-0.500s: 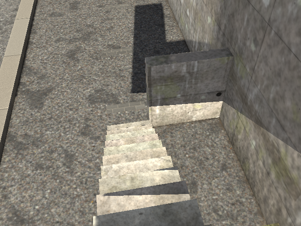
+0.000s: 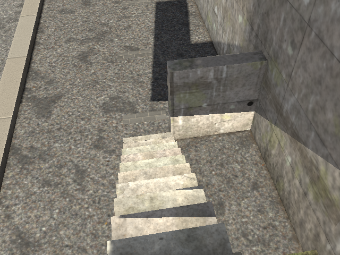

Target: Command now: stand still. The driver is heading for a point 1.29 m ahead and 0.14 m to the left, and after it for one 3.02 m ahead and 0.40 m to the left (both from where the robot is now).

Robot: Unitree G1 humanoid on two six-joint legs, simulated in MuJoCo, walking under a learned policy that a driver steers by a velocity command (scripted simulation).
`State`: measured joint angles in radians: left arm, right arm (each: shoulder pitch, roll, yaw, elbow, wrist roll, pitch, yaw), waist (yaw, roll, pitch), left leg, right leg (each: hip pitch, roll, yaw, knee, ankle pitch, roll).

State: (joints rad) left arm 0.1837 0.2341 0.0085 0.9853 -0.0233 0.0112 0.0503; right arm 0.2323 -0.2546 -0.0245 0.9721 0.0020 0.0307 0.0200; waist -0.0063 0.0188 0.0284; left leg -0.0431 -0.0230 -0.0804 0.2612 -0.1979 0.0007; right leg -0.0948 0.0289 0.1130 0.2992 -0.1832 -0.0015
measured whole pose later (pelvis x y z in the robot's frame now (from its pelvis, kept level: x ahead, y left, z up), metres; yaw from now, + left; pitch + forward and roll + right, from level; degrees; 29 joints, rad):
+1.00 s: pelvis +0.02 -0.01 -0.01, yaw +1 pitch -2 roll -1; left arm -0.02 0.25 -0.07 0.80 -0.01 0.03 -0.03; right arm 0.09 -0.27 0.08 0.76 0.02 0.03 0.03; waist -0.03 0.02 0.01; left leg -0.04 0.00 -0.09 0.37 -0.29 -0.01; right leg -0.07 0.05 0.09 0.35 -0.25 -0.01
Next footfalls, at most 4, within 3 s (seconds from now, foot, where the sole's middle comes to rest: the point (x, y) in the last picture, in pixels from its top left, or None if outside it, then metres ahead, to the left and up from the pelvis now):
none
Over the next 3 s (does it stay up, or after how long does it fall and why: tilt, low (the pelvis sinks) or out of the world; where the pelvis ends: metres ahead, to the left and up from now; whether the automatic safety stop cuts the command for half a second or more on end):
stays up -0.01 -0.01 0.00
